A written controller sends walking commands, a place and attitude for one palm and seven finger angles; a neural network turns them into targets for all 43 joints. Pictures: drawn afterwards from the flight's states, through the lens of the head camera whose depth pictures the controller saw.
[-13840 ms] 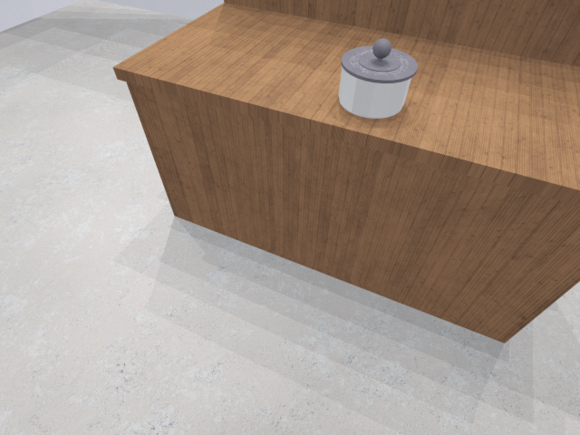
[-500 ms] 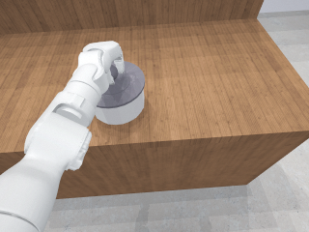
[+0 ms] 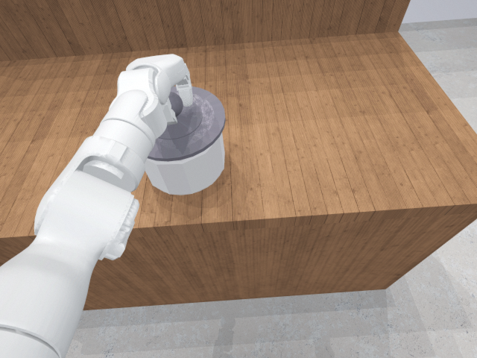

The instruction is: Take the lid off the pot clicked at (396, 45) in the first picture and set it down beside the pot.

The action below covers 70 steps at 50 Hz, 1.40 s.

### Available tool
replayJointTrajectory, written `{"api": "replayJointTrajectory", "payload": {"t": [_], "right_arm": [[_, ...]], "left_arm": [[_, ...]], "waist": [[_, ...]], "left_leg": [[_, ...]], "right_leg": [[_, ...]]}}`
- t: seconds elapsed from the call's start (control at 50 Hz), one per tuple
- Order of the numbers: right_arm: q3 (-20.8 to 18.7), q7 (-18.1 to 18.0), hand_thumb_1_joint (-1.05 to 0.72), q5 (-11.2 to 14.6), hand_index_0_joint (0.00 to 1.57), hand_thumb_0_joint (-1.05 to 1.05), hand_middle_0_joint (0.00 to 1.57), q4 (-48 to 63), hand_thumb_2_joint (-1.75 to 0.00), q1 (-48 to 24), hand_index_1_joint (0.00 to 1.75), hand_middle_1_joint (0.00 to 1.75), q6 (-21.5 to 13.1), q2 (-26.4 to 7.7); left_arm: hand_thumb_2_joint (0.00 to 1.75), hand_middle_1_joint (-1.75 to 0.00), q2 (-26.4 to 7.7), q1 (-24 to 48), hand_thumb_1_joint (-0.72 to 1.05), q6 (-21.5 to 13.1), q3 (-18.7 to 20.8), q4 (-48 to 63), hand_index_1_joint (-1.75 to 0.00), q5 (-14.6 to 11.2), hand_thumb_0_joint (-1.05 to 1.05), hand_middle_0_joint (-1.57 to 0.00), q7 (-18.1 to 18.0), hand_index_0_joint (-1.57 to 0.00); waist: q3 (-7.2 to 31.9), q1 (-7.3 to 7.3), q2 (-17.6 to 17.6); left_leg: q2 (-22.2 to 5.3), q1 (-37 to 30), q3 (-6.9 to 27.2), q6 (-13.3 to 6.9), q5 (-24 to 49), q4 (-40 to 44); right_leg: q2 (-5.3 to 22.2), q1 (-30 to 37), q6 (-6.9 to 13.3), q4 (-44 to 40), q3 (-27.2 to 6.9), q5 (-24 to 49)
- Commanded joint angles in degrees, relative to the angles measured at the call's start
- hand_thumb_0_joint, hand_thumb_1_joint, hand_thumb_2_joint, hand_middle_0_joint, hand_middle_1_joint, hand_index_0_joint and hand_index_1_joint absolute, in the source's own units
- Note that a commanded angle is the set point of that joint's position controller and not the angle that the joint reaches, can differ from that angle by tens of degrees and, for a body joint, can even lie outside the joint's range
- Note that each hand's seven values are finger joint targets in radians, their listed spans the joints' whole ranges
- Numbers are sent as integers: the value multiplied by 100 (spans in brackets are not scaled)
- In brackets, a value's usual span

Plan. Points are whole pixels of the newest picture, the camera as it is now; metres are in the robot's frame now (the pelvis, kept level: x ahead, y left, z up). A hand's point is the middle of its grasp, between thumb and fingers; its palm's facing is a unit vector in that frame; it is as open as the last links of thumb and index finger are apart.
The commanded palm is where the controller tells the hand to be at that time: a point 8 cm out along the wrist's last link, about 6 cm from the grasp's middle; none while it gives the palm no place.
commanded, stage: lift the lid straight up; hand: left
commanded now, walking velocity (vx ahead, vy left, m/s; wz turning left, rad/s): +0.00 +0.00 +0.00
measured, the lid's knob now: (170, 104) +0.53 +0.08 +0.13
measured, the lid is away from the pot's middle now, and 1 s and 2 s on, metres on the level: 0.01 0.00 0.04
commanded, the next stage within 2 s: move the lid sideways beside the pot in 1.58 s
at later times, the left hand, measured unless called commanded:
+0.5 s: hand (152, 87) +0.49 +0.09 +0.20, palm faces -0.33 -0.05 -0.94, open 7.2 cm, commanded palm +0.50 +0.09 +0.26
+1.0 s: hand (148, 60) +0.50 +0.09 +0.24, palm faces -0.30 -0.05 -0.95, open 7.2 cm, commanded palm +0.50 +0.09 +0.30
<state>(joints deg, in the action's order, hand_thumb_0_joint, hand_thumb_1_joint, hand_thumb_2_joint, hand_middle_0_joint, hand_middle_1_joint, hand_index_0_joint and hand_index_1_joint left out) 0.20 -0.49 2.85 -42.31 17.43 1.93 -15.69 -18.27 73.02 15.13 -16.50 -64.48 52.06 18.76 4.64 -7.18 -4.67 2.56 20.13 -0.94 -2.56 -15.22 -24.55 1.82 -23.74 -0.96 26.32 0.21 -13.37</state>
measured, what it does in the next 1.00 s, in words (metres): stands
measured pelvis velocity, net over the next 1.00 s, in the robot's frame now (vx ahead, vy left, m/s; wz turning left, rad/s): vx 0.00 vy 0.01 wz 0.01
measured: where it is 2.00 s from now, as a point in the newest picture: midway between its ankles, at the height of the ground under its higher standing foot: outside the picture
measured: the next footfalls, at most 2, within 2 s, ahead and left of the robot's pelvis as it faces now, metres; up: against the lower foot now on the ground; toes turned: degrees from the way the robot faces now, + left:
none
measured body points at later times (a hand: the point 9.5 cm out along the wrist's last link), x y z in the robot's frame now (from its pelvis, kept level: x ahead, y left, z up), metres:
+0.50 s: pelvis -0.01 +0.00 +0.00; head +0.04 -0.03 +0.45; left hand +0.51 +0.09 +0.25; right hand +0.04 -0.26 -0.14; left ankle -0.04 +0.09 -0.74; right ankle -0.01 -0.13 -0.74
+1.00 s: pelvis +0.00 +0.01 +0.00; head +0.05 -0.02 +0.45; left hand +0.52 +0.09 +0.29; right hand +0.03 -0.26 -0.14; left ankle -0.04 +0.09 -0.74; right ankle -0.01 -0.13 -0.74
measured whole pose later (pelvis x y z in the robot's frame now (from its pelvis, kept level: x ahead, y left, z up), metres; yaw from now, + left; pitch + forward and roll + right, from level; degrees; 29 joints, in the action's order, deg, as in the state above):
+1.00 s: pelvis +0.00 +0.01 +0.00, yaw +0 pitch +11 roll +0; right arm 0.6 -0.4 2.4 -42.5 18.7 -0.3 -16.2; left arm -20.6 85.9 18.6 -17.1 -67.5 53.8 26.8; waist 4.4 -7.8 -4.1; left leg 3.4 19.6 -0.7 -3.0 -13.9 -23.0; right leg 2.6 -23.1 -1.5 24.9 0.3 -12.3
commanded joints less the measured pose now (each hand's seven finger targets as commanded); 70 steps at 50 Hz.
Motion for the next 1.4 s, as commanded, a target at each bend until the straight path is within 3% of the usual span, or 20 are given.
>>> {"api": "replayJointTrajectory", "payload": {"t": [0.0, 0.14, 0.24, 0.3, 0.34, 0.42, 0.48, 0.56, 0.64, 0.7, 0.78, 0.82, 0.88, 0.96, 1.04, 1.08, 1.14, 1.22, 1.34, 1.38], "right_arm": [[-197, -78, -90, 7, 20, 0, 20, 484, -90, 259, 30, 30, -116, -755], [-233, -97, -90, -21, 20, 0, 20, 542, -90, 331, 30, 30, -224, -730], [-223, -65, -90, -13, 20, 0, 20, 586, -90, 233, 30, 30, -222, -723], [-185, -87, -90, -14, 20, 0, 20, 558, -90, 214, 30, 30, -198, -765], [-198, -93, -90, -10, 20, 0, 20, 621, -90, 189, 30, 30, -237, -741], [-190, -111, -90, -6, 20, 0, 20, 596, -90, 223, 30, 30, -285, -756], [-196, -107, -90, -1, 20, 0, 20, 524, -90, 267, 30, 30, -286, -764], [-187, -123, -90, -19, 20, 0, 20, 542, -90, 300, 30, 30, -329, -800], [-220, -93, -90, -24, 20, 0, 20, 486, -90, 422, 30, 30, -334, -798], [-199, -90, -90, -22, 20, 0, 20, 483, -90, 374, 30, 30, -367, -817], [-222, -65, -90, -52, 20, 0, 20, 444, -90, 433, 30, 30, -399, -797], [-216, -66, -90, -60, 20, 0, 20, 440, -90, 449, 30, 30, -407, -831], [-205, -34, -90, -50, 20, 0, 20, 457, -90, 390, 30, 30, -394, -788], [-212, -36, -90, -89, 20, 0, 20, 498, -90, 393, 30, 30, -416, -816], [-221, -43, -90, -80, 20, 0, 20, 507, -90, 410, 30, 30, -411, -803], [-185, -39, -90, -70, 20, 0, 20, 496, -90, 348, 30, 30, -365, -825], [-208, -11, -90, -58, 20, 0, 20, 631, -90, 222, 30, 30, -371, -772], [-174, -52, -90, -38, 20, 0, 20, 593, -90, 179, 30, 30, -299, -816], [-192, -72, -90, -36, 20, 0, 20, 612, -90, 156, 30, 30, -361, -795], [-157, -67, -90, -11, 20, 0, 20, 531, -90, 124, 30, 30, -335, -777]], "left_arm": [[81, -107, -1388, 3649, 76, 61, 284, 1053, -108, 107, 0, -87, -156, -88], [81, -107, -1417, 3996, 76, -79, 277, 1430, -108, 137, 0, -87, -30, -88], [81, -107, -1279, 4026, 76, 4, 171, 1410, -108, 136, 0, -87, 45, -88], [81, -107, -1636, 3983, 76, 107, 398, 1093, -108, 207, 0, -87, 101, -88], [81, -107, -1342, 4192, 76, 38, 147, 1432, -108, 132, 0, -87, 153, -88], [81, -107, -1634, 4351, 76, 66, 323, 1328, -108, 202, 0, -87, 206, -88], [81, -107, -1361, 4327, 76, 96, 100, 1073, -108, 212, 0, -87, 265, -88], [81, -107, -1718, 4665, 76, 76, 333, 1225, -108, 221, 0, -87, 274, -88], [81, -107, -1331, 4533, 76, 120, 54, 971, -108, 239, 0, -87, 343, -88], [81, -107, -1609, 4869, 76, 169, 247, 992, -108, 261, 0, -87, 371, -88], [81, -107, -1376, 4913, 76, 182, 68, 924, -108, 337, 0, -87, 432, -88], [81, -107, -1720, 4908, 76, 236, 353, 905, -108, 348, 0, -87, 424, -88], [81, -107, -1253, 4925, 76, 276, -18, 821, -108, 355, 0, -87, 486, -88], [81, -107, -1648, 5293, 76, 275, 284, 1275, -108, 319, 0, -87, 508, -88], [81, -107, -1633, 5025, 76, 368, 254, 961, -108, 359, 0, -87, 577, -88], [81, -107, -1983, 5017, 76, 454, 475, 819, -108, 485, 0, -87, 606, -88], [81, -107, -1402, 5040, 76, 437, 52, 1178, -108, 353, 0, -87, 708, -88], [81, -107, -1772, 5129, 76, 557, 248, 859, -108, 432, 0, -87, 774, -88], [81, -107, -1642, 5491, 76, 447, 108, 1353, -108, 346, 0, -87, 781, -88], [81, -107, -1444, 5318, 76, 563, -2, 723, -108, 459, 0, -87, 799, -88]], "waist": [[2504, -142, 867], [2816, -114, 566], [2679, -81, 523], [2491, -71, 734], [2635, -98, 532], [2586, -97, 699], [2352, -178, 703], [2640, -147, 637], [2522, -188, 499], [2518, -178, 645], [2572, -204, 628], [2669, -130, 628], [2543, -180, 534], [2943, -123, 583], [2824, -87, 646], [2693, -43, 908], [2843, -47, 624], [2517, -104, 940], [2865, -112, 544], [2394, -185, 706]], "left_leg": [[62, -1135, 145, -180, 2393, -88], [16, -1629, 274, -156, 2980, -171], [37, -1536, 254, -144, 2810, -114], [79, -1278, 218, -149, 2349, -20], [73, -1456, 233, -164, 2508, -44], [82, -1429, 265, -158, 2220, 15], [67, -1461, 282, -149, 2265, -7], [71, -1475, 321, -128, 2302, 9], [45, -1615, 342, -88, 2738, -43], [59, -1505, 356, -92, 2395, 28], [28, -1712, 422, -69, 2848, -58], [52, -1621, 383, -78, 2708, -26], [46, -1664, 402, -68, 2913, -58], [48, -1782, 433, -58, 3037, -67], [73, -1601, 336, -101, 3167, -72], [96, -1361, 301, -118, 2935, -10], [74, -1634, 318, -117, 3330, -83], [144, -1308, 248, -154, 2521, 14], [81, -1784, 365, -104, 3013, -68], [100, -1558, 354, -110, 2582, -21]], "right_leg": [[-239, 1150, 228, 28, 117, 2687], [-228, 1032, 251, 28, 104, 2707], [-215, 1034, 265, 13, 122, 2626], [-229, 1136, 255, -30, 106, 2479], [-202, 1091, 272, -44, 101, 2535], [-236, 1108, 262, -69, 96, 2352], [-260, 852, 266, -104, 138, 2244], [-240, 1009, 274, -76, 103, 2307], [-259, 780, 290, -111, 145, 2339], [-272, 851, 279, -99, 148, 2223], [-301, 700, 277, -90, 162, 2296], [-288, 877, 281, -90, 124, 2328], [-285, 699, 286, -87, 152, 2339], [-271, 968, 268, -72, 119, 2517], [-240, 1139, 278, -85, 84, 2805], [-252, 1316, 262, -72, 84, 2854], [-206, 1196, 266, -56, 79, 2937], [-234, 1238, 246, -143, 105, 2650], [-207, 1115, 275, -127, 88, 2674], [-263, 833, 272, -170, 152, 2321]]}}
